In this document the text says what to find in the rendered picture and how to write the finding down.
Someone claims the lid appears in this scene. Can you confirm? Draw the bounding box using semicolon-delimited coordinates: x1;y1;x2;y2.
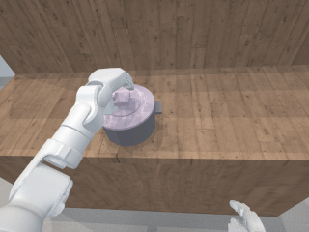
103;84;155;131

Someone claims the knob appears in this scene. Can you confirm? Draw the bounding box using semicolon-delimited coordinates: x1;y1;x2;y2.
113;91;131;107

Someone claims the left robot upper arm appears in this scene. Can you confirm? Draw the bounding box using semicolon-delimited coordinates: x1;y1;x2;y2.
0;162;73;232

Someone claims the table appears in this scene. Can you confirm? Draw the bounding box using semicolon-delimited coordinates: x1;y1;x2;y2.
0;0;309;218

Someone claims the pot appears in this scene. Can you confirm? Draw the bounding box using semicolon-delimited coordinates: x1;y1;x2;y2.
103;101;162;147

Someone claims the robot left forearm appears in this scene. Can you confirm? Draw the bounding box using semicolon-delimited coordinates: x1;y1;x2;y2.
8;78;113;203

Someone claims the right robot hand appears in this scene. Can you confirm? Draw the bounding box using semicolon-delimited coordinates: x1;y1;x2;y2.
228;200;266;232

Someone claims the left robot hand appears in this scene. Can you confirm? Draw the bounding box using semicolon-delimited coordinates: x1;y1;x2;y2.
88;68;134;115

